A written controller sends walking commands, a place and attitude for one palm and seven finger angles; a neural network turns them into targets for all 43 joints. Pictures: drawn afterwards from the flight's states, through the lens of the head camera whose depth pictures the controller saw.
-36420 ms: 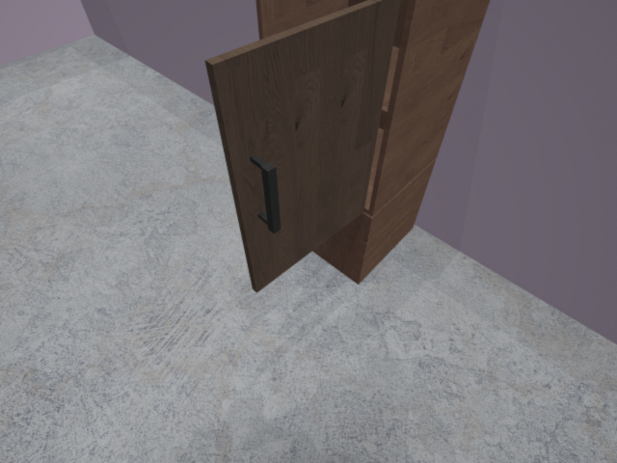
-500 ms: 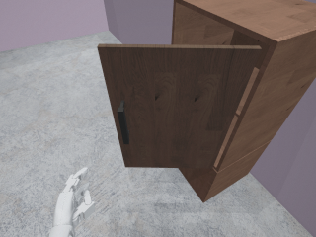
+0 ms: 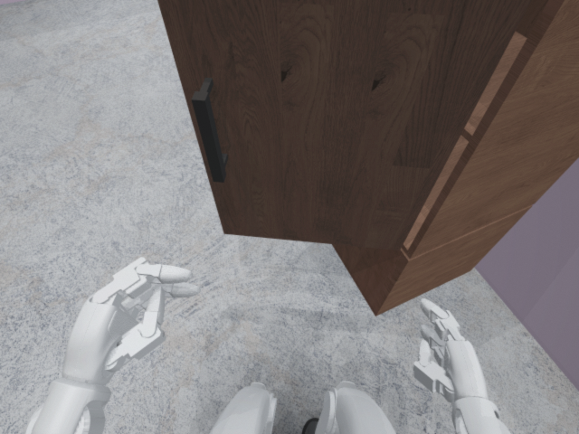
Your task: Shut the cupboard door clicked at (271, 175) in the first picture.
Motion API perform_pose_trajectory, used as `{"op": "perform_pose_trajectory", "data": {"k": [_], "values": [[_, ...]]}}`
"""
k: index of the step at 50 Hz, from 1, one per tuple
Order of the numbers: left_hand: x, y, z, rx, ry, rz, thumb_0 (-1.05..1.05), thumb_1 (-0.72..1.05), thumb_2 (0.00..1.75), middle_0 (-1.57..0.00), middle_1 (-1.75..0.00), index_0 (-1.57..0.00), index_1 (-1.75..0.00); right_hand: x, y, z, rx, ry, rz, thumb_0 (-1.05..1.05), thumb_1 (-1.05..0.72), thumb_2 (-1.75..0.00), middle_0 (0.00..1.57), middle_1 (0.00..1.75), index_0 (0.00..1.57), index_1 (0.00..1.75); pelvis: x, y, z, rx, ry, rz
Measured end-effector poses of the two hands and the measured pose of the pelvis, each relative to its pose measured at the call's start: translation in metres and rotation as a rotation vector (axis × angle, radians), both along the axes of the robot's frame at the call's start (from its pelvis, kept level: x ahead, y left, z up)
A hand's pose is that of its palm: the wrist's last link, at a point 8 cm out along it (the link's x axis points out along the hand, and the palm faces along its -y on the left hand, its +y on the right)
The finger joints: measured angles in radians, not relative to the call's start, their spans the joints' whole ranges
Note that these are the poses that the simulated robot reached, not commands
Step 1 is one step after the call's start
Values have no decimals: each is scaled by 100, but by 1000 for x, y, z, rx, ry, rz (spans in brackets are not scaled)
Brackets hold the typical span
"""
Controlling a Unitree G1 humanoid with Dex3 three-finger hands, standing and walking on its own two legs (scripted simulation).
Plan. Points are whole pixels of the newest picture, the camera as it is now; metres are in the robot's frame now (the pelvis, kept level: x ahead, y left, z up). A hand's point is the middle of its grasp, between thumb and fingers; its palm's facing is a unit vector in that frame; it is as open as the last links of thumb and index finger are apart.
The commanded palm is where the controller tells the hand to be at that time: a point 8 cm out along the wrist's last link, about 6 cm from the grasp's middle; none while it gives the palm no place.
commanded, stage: raise the hand and make a fist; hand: left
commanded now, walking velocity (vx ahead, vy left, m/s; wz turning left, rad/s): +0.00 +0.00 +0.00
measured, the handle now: (214, 134) +0.52 +0.17 +0.10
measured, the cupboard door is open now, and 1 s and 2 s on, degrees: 59 59 59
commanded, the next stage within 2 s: bring the fist close to the handle in 1.24 s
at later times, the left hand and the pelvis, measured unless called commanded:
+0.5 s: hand (131, 301) +0.25 +0.21 +0.08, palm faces -0.01 -1.00 -0.03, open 3.2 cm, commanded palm +0.22 +0.27 +0.09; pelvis +0.03 +0.03 +0.02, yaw -2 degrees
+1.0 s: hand (108, 271) +0.28 +0.24 +0.10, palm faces -0.05 -1.00 -0.02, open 3.1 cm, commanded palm +0.25 +0.30 +0.10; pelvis +0.04 +0.07 +0.04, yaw -2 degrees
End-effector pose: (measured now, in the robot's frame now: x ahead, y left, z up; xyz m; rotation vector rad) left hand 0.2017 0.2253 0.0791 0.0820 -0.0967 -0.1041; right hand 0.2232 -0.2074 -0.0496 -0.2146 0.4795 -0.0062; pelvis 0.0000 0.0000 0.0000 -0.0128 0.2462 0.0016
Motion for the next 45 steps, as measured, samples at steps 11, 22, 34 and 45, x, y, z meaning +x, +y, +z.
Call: {"op": "perform_pose_trajectory", "data": {"k": [11,22,34,45], "values": [[18,32,8,-14,172,228,2,90,90,-85,-101,-85,-101,-58,-22,-12,20,240,-159,1,-91,-90,20,30,20,30,26,4,23,29,7,-29],[20,27,-9,-48,176,51,2,90,90,-105,-123,-105,-123,-38,-23,3,-84,180,-154,2,-91,-90,20,30,20,30,25,26,21,1,17,-26],[37,52,11,-57,156,81,2,90,90,-125,-144,-125,-144,-6,35,30,-28,103,-65,1,-91,-90,20,30,20,30,38,49,34,-25,-14,-19],[54,77,31,-46,70,116,2,90,90,-129,-149,-130,-149,-15,44,28,-56,167,-61,1,-91,-90,20,30,20,30,43,62,38,-41,-19,-16]]}}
